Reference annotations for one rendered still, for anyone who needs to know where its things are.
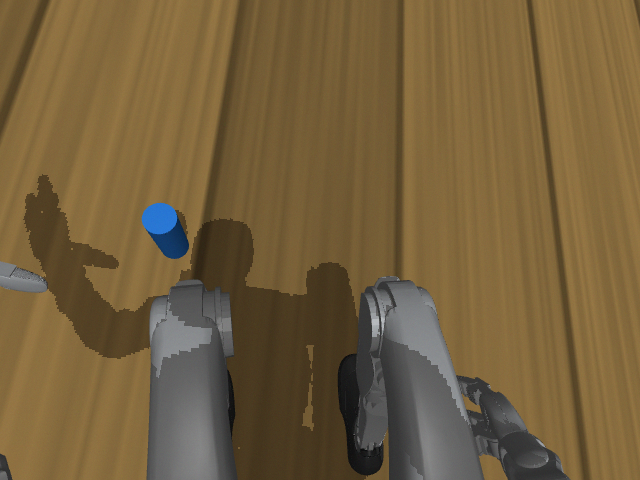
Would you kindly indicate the can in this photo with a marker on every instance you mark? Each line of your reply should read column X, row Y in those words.
column 163, row 225

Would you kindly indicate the left robot hand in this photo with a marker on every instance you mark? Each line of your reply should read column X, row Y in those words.
column 18, row 279

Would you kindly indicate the right robot hand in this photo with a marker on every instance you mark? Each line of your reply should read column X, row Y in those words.
column 498, row 419

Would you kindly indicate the right robot arm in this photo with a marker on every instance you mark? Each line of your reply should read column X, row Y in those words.
column 524, row 457

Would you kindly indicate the right robot foot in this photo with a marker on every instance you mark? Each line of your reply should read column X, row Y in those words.
column 362, row 461

